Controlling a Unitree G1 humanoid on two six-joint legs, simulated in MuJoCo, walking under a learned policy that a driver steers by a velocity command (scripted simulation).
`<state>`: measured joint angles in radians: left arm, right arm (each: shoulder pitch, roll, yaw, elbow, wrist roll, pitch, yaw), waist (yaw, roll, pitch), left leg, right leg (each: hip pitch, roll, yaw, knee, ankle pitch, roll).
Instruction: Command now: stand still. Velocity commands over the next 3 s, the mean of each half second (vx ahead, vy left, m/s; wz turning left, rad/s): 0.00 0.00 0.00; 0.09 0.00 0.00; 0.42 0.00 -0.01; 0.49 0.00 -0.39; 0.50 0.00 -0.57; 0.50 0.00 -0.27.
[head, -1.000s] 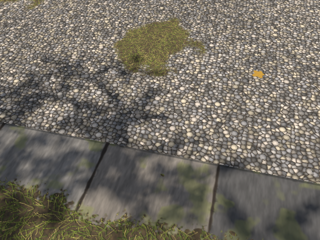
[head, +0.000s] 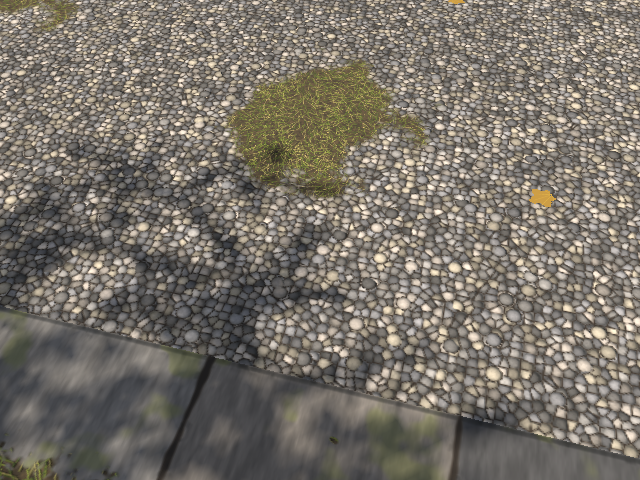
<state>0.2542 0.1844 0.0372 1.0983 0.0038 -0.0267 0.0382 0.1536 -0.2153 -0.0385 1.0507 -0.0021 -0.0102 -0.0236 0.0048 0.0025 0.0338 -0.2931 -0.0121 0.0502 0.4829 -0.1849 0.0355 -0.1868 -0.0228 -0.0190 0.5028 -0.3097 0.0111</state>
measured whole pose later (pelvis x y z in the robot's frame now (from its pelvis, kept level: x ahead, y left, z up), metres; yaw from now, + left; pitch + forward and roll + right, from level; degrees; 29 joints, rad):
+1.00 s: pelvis +0.04 -0.01 +0.00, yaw -1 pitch +1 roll +0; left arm 0.34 0.17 0.04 1.10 -0.02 -0.06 0.03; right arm 0.26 -0.22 -0.07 1.11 0.03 -0.03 -0.02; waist 0.01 0.03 -0.02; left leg -0.27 0.00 0.04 0.54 -0.30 0.05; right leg -0.22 -0.01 -0.06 0.60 -0.45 -0.11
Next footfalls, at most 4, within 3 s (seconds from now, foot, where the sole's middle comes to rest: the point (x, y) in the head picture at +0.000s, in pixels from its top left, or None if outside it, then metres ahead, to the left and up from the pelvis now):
1.44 left None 0.43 0.11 -0.77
2.00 right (406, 379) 0.72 -0.16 -0.77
2.48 left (367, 261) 1.07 -0.08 -0.77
2.98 right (505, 247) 1.12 -0.46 -0.77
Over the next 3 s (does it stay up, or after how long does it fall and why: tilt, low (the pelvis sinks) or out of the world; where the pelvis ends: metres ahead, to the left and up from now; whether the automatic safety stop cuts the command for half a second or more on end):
stays up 1.07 -0.28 -0.01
